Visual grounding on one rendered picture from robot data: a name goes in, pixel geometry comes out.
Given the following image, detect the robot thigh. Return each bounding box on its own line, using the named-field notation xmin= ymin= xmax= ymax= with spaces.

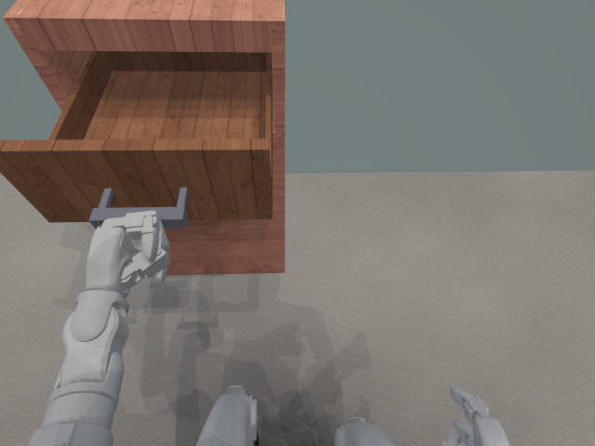
xmin=335 ymin=422 xmax=396 ymax=446
xmin=196 ymin=393 xmax=258 ymax=446

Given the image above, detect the robot right hand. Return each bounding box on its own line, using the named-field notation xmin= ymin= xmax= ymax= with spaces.
xmin=442 ymin=386 xmax=510 ymax=446

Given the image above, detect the robot left hand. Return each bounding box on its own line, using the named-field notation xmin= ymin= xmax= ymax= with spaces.
xmin=86 ymin=210 xmax=170 ymax=298

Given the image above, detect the cabinet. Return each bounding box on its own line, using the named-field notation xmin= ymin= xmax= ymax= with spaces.
xmin=3 ymin=0 xmax=285 ymax=276

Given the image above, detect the drawer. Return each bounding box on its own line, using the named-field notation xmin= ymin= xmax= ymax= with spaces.
xmin=0 ymin=51 xmax=272 ymax=223

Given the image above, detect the left robot forearm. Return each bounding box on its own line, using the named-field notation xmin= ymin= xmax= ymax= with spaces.
xmin=28 ymin=289 xmax=129 ymax=446

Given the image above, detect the handle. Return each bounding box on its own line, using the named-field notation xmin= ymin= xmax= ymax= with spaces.
xmin=89 ymin=188 xmax=189 ymax=229

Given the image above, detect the right robot thigh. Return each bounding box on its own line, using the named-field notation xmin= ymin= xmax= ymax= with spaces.
xmin=335 ymin=422 xmax=396 ymax=446

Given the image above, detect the left robot thigh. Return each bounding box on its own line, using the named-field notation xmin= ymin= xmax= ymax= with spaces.
xmin=196 ymin=393 xmax=258 ymax=446

